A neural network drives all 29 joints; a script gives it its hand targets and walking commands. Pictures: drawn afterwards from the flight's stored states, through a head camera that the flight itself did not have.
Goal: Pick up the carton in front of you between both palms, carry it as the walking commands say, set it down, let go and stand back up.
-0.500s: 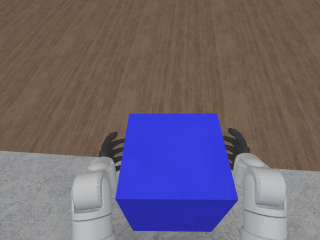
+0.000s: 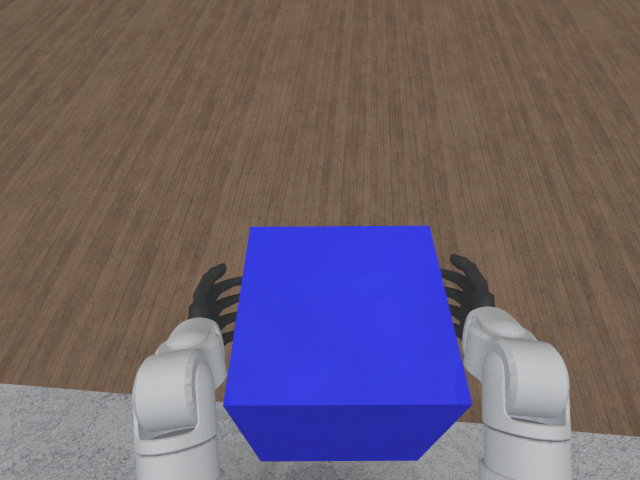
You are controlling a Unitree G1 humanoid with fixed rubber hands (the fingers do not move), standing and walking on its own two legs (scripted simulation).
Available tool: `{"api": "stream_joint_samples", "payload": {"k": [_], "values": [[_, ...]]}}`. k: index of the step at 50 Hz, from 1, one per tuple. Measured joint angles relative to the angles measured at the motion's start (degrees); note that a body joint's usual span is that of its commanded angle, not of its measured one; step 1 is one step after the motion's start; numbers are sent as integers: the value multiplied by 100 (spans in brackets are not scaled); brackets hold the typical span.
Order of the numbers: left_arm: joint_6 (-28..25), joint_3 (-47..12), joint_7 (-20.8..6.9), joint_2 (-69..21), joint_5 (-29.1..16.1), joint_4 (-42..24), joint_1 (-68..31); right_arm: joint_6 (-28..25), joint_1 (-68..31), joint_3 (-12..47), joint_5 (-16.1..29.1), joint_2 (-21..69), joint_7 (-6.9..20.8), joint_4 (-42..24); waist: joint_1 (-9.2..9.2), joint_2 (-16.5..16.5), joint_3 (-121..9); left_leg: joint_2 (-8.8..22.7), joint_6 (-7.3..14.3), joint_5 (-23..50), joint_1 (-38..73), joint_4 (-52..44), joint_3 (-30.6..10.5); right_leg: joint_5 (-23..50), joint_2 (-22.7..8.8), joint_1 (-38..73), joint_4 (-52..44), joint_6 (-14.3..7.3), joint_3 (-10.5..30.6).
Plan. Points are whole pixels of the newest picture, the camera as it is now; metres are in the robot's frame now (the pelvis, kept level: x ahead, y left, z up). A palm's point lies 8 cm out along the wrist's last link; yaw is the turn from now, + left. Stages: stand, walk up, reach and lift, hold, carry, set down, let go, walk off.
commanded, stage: carry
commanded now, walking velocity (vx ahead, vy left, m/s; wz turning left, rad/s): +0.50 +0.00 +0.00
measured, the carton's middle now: (339, 351) +0.27 +0.00 +0.03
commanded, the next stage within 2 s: none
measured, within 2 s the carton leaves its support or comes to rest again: neither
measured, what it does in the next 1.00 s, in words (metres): climbs: right foot, then left foot 0.03 m higher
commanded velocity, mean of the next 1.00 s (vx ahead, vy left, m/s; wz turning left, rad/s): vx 0.50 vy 0.00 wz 0.00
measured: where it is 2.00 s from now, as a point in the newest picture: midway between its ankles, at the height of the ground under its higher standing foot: (317, 203)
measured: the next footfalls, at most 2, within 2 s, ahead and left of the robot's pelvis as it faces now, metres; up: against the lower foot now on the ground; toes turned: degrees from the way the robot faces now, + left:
right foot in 0.44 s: +0.46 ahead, -0.10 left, +0.01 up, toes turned -8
left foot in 0.86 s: +0.76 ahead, +0.08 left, +0.04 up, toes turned +7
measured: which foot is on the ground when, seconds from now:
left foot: down 0.00-0.46, up 0.48-0.84, down 0.86-1.00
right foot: up 0.00-0.42, down 0.44-0.88, up 0.90-1.00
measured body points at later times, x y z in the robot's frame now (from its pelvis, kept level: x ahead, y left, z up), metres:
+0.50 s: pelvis +0.32 -0.03 +0.00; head +0.35 -0.04 +0.45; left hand +0.70 +0.13 +0.17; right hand +0.72 -0.17 +0.16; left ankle +0.13 +0.08 -0.66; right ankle +0.42 -0.10 -0.72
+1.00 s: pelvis +0.65 +0.00 +0.03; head +0.75 +0.00 +0.47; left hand +1.06 +0.13 +0.15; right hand +1.05 -0.17 +0.16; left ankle +0.71 +0.08 -0.68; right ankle +0.51 -0.11 -0.57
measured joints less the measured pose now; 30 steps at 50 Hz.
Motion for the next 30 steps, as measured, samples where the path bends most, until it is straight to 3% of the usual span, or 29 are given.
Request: {"api": "stream_joint_samples", "payload": {"k": [2, 5, 9, 12, 20, 22, 23, 25, 27, 30], "values": [[82, 65, 16, -11, -8, -77, -91, 50, -121, -41, 24, 20, -12, -10, -35, 55, 173, 34, 31, -253, 219, -58, 22, 192, 146, -964, 1757, -133, 412], [166, 77, 50, -43, -29, -290, -288, 120, -248, -163, 90, 46, -29, -280, -64, 124, 357, 15, -41, -253, 703, -600, 18, 759, 160, -2090, 2505, -284, 486], [184, 146, 58, -106, -19, -464, -706, 163, -573, -395, 147, 85, -35, -585, -79, 184, 385, -4, -101, -330, 1307, -1183, -72, 1233, 70, -2997, 1827, -256, 390], [265, 175, 118, 11, -19, -344, -1157, 237, -1026, -481, 181, -38, -52, -452, -69, 185, 309, -20, -186, -509, 1751, -1438, -138, 1598, 26, -3339, 1030, -223, 295], [744, 414, 201, 694, -213, 1226, -2848, 684, -2787, -547, 288, -719, -167, 1225, -62, 221, 159, -30, -565, -1585, 2785, -1221, -319, 2340, 274, -3145, -720, -506, -75], [785, 461, 206, 802, -251, 1805, -3319, 797, -3210, -596, 328, -920, -174, 1699, 30, 315, 167, 108, -633, -2115, 2779, -463, -401, 1947, 430, -2773, -986, -588, -233], [749, 474, 208, 829, -250, 2092, -3530, 807, -3409, -621, 369, -1036, -174, 1947, 115, 439, 214, 275, -590, -2097, 2493, 354, -490, 1572, 501, -2789, -729, -652, -298], [704, 483, 255, 850, -245, 2589, -3862, 823, -3695, -711, 437, -1188, -182, 2367, 272, 456, 379, 147, -501, -2051, 1597, 2359, -1058, 1383, 524, -2777, -462, -787, -309], [707, 551, 279, 854, -271, 2837, -3991, 857, -3908, -816, 403, -1205, -186, 2664, 343, 437, 586, -19, -345, -1853, 713, 3751, -1365, 1248, 556, -2590, -555, -830, -285], [692, 711, 315, 821, -304, 2811, -4038, 866, -4134, -993, 270, -1104, -204, 2769, 386, 400, 878, -23, -219, -1483, -377, 4263, -1439, 1096, 605, -2204, -961, -804, -240]]}}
